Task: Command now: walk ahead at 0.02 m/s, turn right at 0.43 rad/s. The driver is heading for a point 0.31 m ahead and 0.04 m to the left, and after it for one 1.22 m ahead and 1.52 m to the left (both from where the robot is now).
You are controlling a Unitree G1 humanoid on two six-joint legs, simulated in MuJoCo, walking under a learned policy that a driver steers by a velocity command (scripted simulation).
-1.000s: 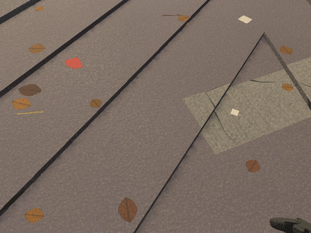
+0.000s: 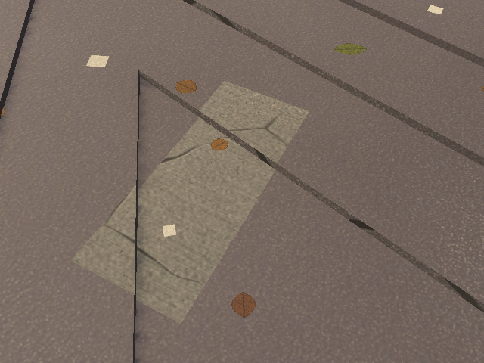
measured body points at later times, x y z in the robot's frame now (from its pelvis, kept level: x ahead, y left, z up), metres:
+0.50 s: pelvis +0.06 -0.02 +0.01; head +0.07 -0.04 +0.46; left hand +0.12 +0.26 -0.10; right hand +0.17 -0.30 -0.11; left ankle +0.11 +0.13 -0.66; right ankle -0.03 -0.13 -0.73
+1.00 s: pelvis +0.30 +0.07 +0.01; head +0.33 +0.09 +0.46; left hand +0.38 +0.38 -0.09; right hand +0.47 -0.16 -0.09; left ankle +0.30 +0.14 -0.73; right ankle +0.40 -0.09 -0.65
